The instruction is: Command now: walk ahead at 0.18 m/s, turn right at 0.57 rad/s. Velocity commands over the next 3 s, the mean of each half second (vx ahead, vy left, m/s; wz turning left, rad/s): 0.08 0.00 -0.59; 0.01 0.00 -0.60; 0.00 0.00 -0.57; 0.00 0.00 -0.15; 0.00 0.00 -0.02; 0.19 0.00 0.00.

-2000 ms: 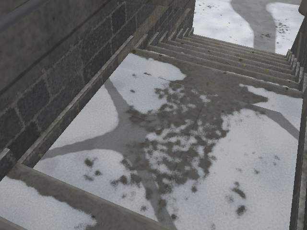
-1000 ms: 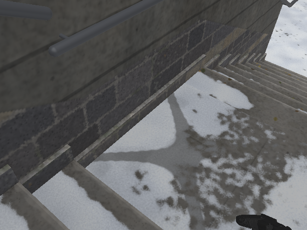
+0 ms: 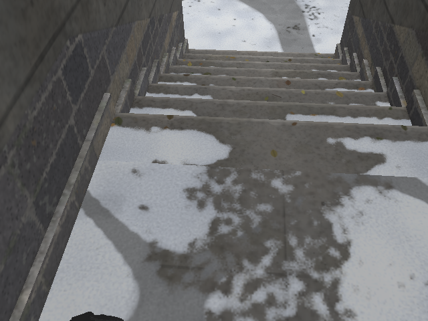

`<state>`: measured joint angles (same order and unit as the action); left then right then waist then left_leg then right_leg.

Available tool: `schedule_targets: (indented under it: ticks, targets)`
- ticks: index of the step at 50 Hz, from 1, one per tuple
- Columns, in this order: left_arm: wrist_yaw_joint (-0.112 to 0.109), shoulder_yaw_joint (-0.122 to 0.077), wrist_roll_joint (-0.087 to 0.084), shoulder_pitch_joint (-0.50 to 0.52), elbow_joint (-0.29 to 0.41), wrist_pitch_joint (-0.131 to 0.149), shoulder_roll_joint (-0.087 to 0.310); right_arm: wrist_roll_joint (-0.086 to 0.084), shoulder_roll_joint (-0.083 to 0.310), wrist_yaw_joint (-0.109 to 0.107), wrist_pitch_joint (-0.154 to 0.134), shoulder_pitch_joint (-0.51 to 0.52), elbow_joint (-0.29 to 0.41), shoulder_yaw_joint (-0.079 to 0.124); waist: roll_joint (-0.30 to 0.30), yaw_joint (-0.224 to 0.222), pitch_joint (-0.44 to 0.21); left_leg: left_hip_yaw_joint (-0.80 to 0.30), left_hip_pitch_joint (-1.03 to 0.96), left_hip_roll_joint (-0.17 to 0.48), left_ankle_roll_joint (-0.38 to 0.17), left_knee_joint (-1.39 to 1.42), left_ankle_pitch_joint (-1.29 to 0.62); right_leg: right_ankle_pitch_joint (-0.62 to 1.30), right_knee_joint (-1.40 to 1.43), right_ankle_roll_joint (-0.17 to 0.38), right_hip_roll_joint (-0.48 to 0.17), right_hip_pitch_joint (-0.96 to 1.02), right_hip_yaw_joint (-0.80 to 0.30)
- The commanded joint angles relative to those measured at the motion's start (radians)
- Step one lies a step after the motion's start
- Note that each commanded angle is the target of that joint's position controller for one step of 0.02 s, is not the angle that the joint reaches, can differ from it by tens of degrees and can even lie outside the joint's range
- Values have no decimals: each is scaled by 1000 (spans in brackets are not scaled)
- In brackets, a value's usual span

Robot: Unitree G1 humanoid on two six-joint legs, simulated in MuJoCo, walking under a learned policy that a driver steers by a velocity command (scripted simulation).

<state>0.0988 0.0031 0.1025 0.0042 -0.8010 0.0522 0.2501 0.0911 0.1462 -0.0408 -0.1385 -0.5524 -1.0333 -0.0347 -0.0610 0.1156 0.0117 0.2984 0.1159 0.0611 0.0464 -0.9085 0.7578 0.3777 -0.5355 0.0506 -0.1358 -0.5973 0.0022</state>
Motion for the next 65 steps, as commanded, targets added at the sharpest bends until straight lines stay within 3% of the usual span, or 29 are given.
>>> schedule_targets:
  ticks: [1,2,4,5,6,7,9,11,13,15,17,19,22,23,24,25,26,28,31,38,44,45,46,47,48,50,56,58,65]
  targets:
    - [3,-6,9,147,45,3,40,-16,124,-21,19,-131,-31,32,82,44,179,-257,-34,259,-130,220,-490,-24,154,-2,-12,-72,29]
    - [21,-28,-215,206,71,-4,36,-165,184,-43,76,16,15,76,69,46,262,-186,154,180,-117,12,-798,-69,146,-14,123,17,75]
    - [3,-69,-166,-201,-48,-24,79,-135,175,-25,89,2,32,73,27,-149,-38,-80,361,122,-68,-450,-811,181,128,35,205,616,158]
    - [-29,-111,-138,-371,-98,-44,185,-132,168,-12,67,58,72,82,-104,-247,-132,-44,684,14,28,-819,-250,666,86,131,44,999,0]
    - [-51,-113,-73,-457,-95,-48,295,-153,121,11,34,28,144,51,-236,-280,-446,-215,946,-22,86,-1333,233,1185,-183,388,-278,1394,-324]
    - [-80,-102,-81,-476,-55,-57,262,-155,174,30,9,148,233,51,-228,-332,-623,-357,1051,0,93,-1361,204,1134,-155,482,-327,1450,-409]
    - [-129,-93,-97,-298,12,-90,225,-126,134,1,28,252,309,39,72,-234,-547,-388,1068,69,71,-1217,10,419,-5,394,-304,1123,-430]
    - [-128,-73,-88,-102,65,-95,188,-121,130,-38,90,201,280,62,179,-74,-338,-412,847,71,70,-986,-194,80,111,354,-305,543,-440]
    - [-116,-73,-93,-23,89,-68,190,-108,150,-61,123,209,281,87,92,-21,-94,-370,571,21,58,-558,-406,-74,211,273,-106,73,-255]
    - [-141,-78,-100,-15,104,-69,167,-86,132,-63,106,307,302,93,22,-44,-120,-312,373,-50,64,-113,-635,-101,170,213,57,16,-131]
    - [-159,-81,-111,-44,98,-82,162,-97,91,-40,105,363,327,88,-62,-52,-210,-346,326,-67,93,20,-715,-130,140,229,13,141,-192]
    - [-163,-87,-117,-72,103,-92,142,-112,121,-19,124,423,354,96,-85,-81,-195,-361,293,-69,80,113,-661,-327,135,202,-12,160,-279]
    - [-176,-86,-132,-110,103,-109,96,-89,158,3,137,370,349,125,-87,-25,-125,-329,106,-70,29,346,-590,-691,67,93,68,73,-360]
    - [-173,-75,-116,-180,91,-106,25,-64,201,6,135,281,329,143,4,-25,-137,-411,-45,56,-7,379,-604,-887,-138,23,158,-64,-284]
    - [-162,-67,-125,-230,144,-90,-13,-42,305,3,143,251,348,166,337,-71,-160,-723,-118,318,-161,478,-703,-1054,-423,-39,299,-232,-173]
    - [-157,-93,-129,-178,182,-67,66,-25,319,10,135,289,367,172,415,-73,-178,-964,-61,379,-291,603,-551,-1029,-616,-63,249,-309,-214]
    - [-160,-120,-140,-151,175,-68,140,-35,269,7,134,375,395,160,325,-98,-102,-878,3,335,-284,609,-471,-937,-740,-69,226,-334,-216]
    - [-169,-135,-129,-189,148,-100,165,-71,189,-2,155,534,426,135,238,-159,-63,-661,155,235,-225,598,-493,-816,-838,-96,200,-229,-166]
    - [-156,-114,-130,-197,169,-126,100,-93,174,-11,165,551,415,125,182,-167,-50,-452,224,160,-190,595,-566,-649,-790,-115,192,-140,-78]
    - [-109,-87,-126,-81,266,-120,60,-96,278,-37,144,435,367,162,234,-108,-125,-409,108,260,-226,600,-595,-722,-403,-92,106,17,-25]
    - [-106,-103,-128,-178,207,-122,62,-110,268,-19,147,357,318,166,186,-117,-116,-291,158,233,-128,406,-636,-628,38,3,183,339,78]
    - [-112,-126,-134,-216,202,-121,130,-90,226,-12,152,345,320,160,20,-109,-120,-176,312,152,-47,162,-536,-367,104,58,82,492,-112]
    - [-116,-151,-135,-238,214,-115,260,-49,173,-2,141,437,425,132,-334,-113,-123,-137,698,-8,33,-158,-151,-6,121,236,-168,647,-517]
    - [-111,-136,-81,-303,230,-100,210,-62,212,5,120,510,434,143,-172,-197,-245,-349,721,-25,24,-318,-112,-17,158,347,-240,641,-577]
    - [-109,-129,-77,-255,224,-84,194,-82,239,2,125,529,431,155,-75,-170,-201,-381,745,-17,12,-378,-179,-38,151,318,-197,627,-501]
    - [-125,-117,-135,-145,227,-80,147,-62,232,-26,140,488,397,158,-9,-113,-135,-402,727,13,14,-328,-346,-65,135,211,-100,557,-367]
    - [-157,-118,-128,-178,194,-94,152,-66,151,-2,147,506,411,121,-6,-118,-155,-390,585,-40,46,-123,-529,-62,96,191,-22,499,-323]
    - [-147,-122,-112,-157,210,-97,164,-70,165,2,146,525,412,123,-36,-123,-142,-398,558,-42,45,-92,-515,-101,95,196,-23,465,-360]
    - [-150,-121,-126,-164,237,-100,174,-79,163,0,126,558,417,120,-88,-125,-146,-399,443,-97,32,59,-364,-35,32,192,-2,446,-492]
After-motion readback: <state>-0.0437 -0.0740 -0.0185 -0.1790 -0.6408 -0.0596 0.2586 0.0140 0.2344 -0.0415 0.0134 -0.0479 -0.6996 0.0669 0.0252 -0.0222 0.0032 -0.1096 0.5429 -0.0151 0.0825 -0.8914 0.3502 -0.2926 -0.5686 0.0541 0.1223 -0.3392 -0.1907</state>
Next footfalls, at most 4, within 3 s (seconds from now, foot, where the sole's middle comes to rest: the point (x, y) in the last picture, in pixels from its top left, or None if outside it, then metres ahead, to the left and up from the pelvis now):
0.10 right None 0.24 -0.12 -0.85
0.46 left None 0.34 0.11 -0.85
0.90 right None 0.19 -0.10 -0.85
1.40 left None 0.36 0.03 -0.85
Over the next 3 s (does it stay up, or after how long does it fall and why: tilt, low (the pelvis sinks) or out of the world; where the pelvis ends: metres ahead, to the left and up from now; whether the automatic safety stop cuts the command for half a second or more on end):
stays up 0.34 -0.07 -0.08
